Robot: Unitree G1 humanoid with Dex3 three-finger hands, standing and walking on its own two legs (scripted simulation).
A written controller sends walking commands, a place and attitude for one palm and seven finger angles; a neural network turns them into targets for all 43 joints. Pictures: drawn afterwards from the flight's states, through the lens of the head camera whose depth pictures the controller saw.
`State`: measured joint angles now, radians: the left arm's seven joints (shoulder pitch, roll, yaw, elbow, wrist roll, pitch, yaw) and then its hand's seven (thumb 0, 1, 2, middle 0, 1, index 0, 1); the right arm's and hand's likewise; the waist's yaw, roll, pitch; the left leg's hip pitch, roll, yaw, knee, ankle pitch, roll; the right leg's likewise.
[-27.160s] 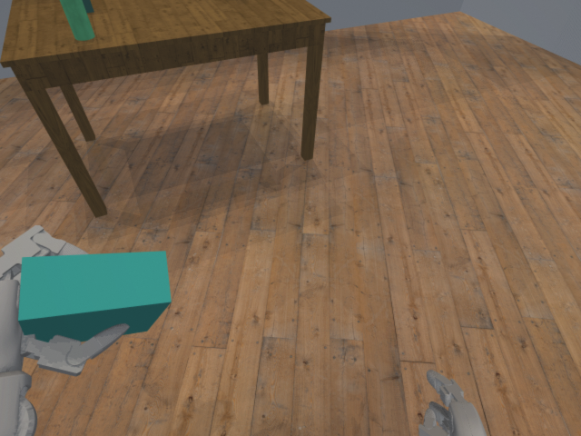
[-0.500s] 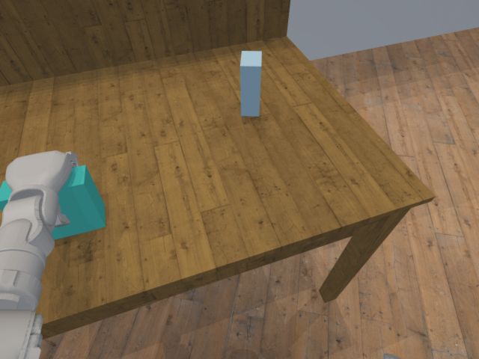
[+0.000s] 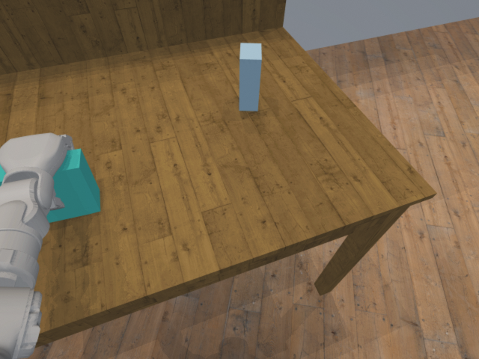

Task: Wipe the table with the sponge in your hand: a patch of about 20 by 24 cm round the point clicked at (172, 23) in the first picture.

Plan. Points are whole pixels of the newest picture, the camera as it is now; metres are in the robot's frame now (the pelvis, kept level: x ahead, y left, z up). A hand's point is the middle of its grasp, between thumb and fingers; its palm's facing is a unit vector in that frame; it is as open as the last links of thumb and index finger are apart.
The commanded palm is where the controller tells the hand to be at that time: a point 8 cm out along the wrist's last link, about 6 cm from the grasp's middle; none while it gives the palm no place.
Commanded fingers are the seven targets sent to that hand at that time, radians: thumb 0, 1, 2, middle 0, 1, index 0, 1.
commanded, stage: slide across to the middle lane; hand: left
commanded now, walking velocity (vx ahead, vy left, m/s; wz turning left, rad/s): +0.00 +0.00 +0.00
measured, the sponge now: (56, 195) +0.38 +0.36 +0.02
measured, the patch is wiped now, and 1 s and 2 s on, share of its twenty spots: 0.35 0.50 0.60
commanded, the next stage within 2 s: wipe back along the middle lane in 0.48 s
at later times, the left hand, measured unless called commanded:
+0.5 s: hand (87, 169) +0.41 +0.30 +0.06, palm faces -0.08 +0.00 -1.00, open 9.8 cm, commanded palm +0.40 +0.27 +0.11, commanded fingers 0.00 0.10 1.30 -1.20 -1.60 -1.20 -1.60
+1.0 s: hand (97, 181) +0.39 +0.27 +0.06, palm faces -0.05 -0.02 -1.00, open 9.8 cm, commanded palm +0.35 +0.25 +0.09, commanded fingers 0.00 0.10 1.30 -1.20 -1.60 -1.20 -1.60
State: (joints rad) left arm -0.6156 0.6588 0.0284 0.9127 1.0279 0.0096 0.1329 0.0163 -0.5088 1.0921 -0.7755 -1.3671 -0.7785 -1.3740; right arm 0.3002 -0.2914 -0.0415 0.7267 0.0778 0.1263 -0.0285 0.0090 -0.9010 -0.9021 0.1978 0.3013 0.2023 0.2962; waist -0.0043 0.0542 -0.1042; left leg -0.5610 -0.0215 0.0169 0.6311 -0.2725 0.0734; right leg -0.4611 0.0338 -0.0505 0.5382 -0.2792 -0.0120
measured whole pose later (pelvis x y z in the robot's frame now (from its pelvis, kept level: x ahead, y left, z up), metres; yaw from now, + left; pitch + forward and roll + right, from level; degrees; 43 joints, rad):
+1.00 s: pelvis +0.03 -0.02 +0.01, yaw +0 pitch +7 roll -1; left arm -0.41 0.47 -0.08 0.62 0.97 0.26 0.16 0.00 -0.48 1.09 -0.73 -1.43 -0.73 -1.43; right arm 0.20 -0.30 -0.03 0.70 0.09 0.16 -0.02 0.01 -0.90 -0.90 0.20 0.30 0.20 0.30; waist 0.02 0.07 -0.11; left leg -0.38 -0.02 0.02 0.52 -0.27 0.05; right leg -0.30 0.04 -0.04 0.46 -0.29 -0.04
